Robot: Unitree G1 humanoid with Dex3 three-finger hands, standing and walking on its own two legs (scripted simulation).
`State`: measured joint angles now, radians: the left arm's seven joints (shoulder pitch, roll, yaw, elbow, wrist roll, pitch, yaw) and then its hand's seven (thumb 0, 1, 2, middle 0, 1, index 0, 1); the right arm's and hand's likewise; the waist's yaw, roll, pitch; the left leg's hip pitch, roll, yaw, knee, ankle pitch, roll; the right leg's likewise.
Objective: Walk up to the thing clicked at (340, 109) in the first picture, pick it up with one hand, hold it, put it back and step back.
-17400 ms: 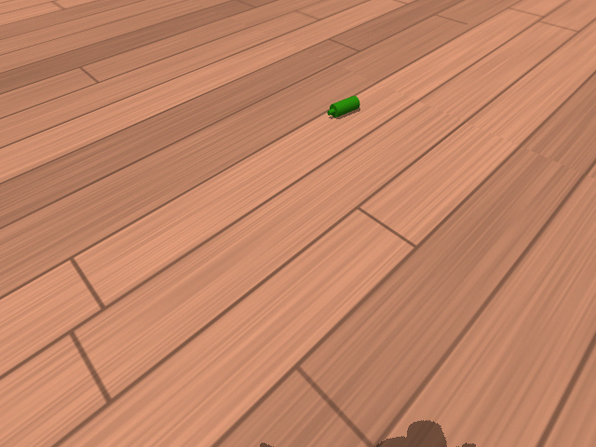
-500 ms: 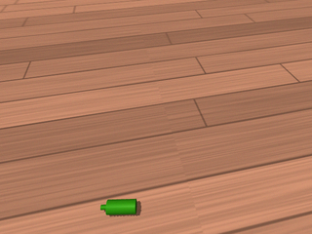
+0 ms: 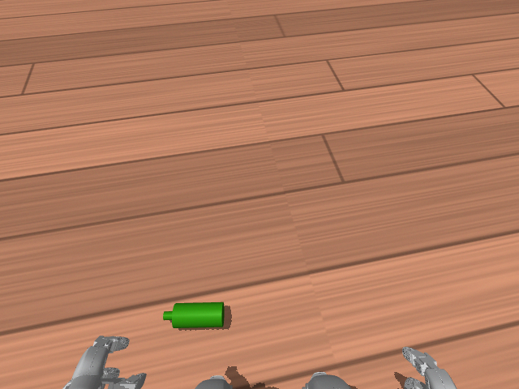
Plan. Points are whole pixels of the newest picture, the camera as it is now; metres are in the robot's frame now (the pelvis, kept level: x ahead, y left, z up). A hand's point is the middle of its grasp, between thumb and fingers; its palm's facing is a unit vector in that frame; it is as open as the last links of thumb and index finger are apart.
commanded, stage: rise first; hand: left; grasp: from above
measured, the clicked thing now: (193, 315) +0.39 +0.25 -0.71
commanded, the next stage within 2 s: none
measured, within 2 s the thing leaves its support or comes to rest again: neither
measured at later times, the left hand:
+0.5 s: hand (133, 388) +0.15 +0.28 -0.28, palm faces -0.35 -0.73 -0.59, open 14.1 cm
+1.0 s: hand (158, 345) +0.26 +0.29 -0.47, palm faces -0.48 -0.28 -0.83, open 14.0 cm
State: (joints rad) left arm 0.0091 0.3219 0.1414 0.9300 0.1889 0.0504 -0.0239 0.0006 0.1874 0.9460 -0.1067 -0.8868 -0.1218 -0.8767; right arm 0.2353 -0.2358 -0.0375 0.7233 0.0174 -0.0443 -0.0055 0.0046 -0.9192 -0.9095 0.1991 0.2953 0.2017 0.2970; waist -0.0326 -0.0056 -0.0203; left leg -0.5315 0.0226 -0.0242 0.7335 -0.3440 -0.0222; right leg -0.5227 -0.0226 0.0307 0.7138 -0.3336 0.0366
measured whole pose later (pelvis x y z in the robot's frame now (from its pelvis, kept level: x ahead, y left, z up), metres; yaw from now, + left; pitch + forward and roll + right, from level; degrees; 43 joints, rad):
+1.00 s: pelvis -0.08 +0.00 -0.33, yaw -2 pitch +33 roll -4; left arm -0.43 0.54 0.14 0.90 0.93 -0.22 0.17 0.00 -0.53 1.01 -0.08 -1.06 -0.09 -1.06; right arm 0.10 -0.27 -0.07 0.72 -0.04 -0.07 0.08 0.01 -0.91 -0.91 0.20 0.29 0.20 0.30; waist -0.04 0.01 -0.12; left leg -2.03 -0.02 -0.12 2.12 -0.68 -0.05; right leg -1.99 0.01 0.01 2.08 -0.67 0.06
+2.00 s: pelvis -0.08 +0.01 -0.41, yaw -5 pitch +33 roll -8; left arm -0.72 0.63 0.10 1.31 1.32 -0.29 0.47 0.00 -0.50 1.00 -0.09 -0.98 -0.10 -0.98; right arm 0.10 -0.25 -0.03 0.78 -0.14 -0.04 0.13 0.00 -0.90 -0.90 0.20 0.29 0.20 0.30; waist -0.15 -0.02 -0.11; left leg -2.28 -0.04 -0.14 2.39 -0.69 -0.02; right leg -2.20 0.03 0.01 2.30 -0.69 0.06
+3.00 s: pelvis -0.08 +0.01 -0.42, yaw -6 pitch +34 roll -8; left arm -0.99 0.65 0.07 1.53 1.32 -0.17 0.49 0.00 -0.51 1.00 -0.08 -1.06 -0.10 -1.05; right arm 0.13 -0.26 0.04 0.78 -0.17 -0.06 0.14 0.00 -0.91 -0.90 0.20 0.29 0.20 0.30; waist -0.27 0.00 -0.08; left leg -2.33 -0.04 -0.16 2.42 -0.70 -0.04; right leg -2.26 0.03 0.00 2.34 -0.68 0.06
